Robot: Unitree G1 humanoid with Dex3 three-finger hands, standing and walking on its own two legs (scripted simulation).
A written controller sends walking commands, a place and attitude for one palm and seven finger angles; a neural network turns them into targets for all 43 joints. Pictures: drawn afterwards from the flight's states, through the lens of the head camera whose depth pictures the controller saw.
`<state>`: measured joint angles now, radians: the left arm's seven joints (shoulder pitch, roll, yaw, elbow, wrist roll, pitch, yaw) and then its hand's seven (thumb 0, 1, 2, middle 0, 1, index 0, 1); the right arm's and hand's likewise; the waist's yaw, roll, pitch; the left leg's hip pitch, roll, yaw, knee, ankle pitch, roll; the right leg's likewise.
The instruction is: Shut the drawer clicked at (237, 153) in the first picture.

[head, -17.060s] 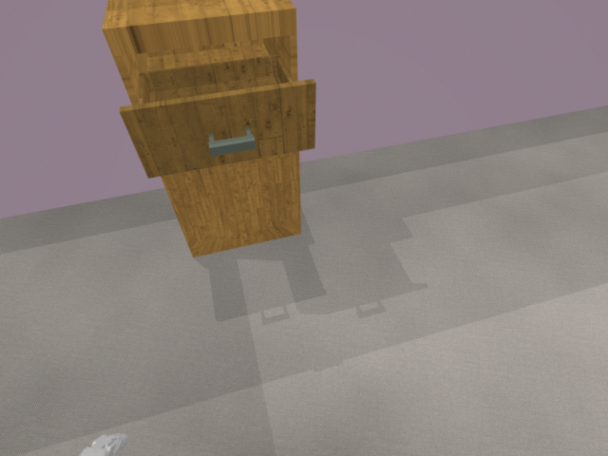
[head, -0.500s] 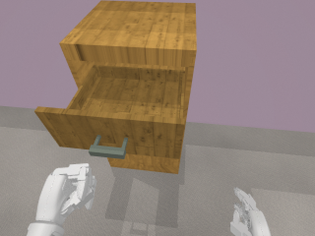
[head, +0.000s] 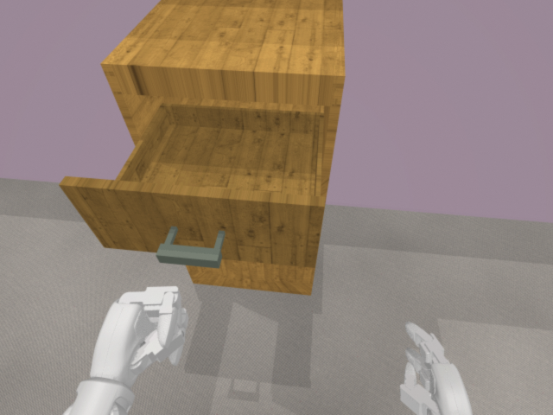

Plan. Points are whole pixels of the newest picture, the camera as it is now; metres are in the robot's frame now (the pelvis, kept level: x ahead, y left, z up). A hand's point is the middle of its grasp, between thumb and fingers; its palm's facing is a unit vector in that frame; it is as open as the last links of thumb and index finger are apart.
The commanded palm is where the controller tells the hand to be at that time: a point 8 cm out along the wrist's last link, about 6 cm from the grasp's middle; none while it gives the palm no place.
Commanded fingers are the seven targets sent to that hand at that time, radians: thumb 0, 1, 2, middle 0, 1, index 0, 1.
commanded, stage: bring the fist close to the handle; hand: left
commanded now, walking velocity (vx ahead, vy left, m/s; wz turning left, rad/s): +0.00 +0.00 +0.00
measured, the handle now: (193, 245) +0.37 +0.17 +0.01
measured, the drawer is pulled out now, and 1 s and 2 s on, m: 0.26 0.26 0.19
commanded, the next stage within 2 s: push the drawer shut in 1.18 s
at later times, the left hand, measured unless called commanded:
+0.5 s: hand (198, 307) +0.25 +0.13 +0.04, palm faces -0.02 -1.00 -0.07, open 3.3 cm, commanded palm +0.23 +0.19 +0.03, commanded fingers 0.00 0.90 0.90 -1.40 -1.60 -1.40 -1.60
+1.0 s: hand (207, 301) +0.28 +0.13 +0.01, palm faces -0.07 -1.00 -0.06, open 3.3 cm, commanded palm +0.26 +0.19 +0.01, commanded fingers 0.00 0.90 0.90 -1.40 -1.60 -1.40 -1.60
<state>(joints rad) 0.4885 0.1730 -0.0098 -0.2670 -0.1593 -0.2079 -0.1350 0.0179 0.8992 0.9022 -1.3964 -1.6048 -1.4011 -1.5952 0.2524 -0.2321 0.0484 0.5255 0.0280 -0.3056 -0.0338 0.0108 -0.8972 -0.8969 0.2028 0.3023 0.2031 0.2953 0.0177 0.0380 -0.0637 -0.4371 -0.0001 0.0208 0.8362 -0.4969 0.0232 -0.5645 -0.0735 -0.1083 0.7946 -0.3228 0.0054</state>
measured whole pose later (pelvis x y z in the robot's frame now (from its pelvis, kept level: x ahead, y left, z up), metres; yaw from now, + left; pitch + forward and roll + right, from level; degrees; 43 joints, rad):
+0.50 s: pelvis +0.00 -0.01 -0.02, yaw +0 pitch +12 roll +0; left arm 0.26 0.17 0.05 0.00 -0.15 -0.37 -0.11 0.02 0.90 0.90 -1.40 -1.60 -1.40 -1.60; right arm 0.25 -0.25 0.01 0.55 0.01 -0.26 -0.02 0.01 -0.90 -0.90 0.20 0.30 0.20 0.30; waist -0.01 0.03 -0.08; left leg -0.63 0.01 0.02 0.95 -0.54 0.01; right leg -0.76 -0.07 -0.11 0.92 -0.37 -0.01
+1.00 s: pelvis -0.01 -0.01 -0.04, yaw +0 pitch +16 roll +0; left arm 0.13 0.18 0.07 0.15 -0.17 -0.40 -0.16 0.02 0.90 0.90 -1.39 -1.60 -1.40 -1.60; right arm 0.24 -0.25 0.01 0.54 0.02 -0.17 0.00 0.01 -0.90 -0.90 0.20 0.30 0.20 0.29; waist -0.02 0.03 -0.12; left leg -0.76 0.01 0.02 1.05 -0.57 0.01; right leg -0.90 -0.08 -0.10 1.01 -0.39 -0.02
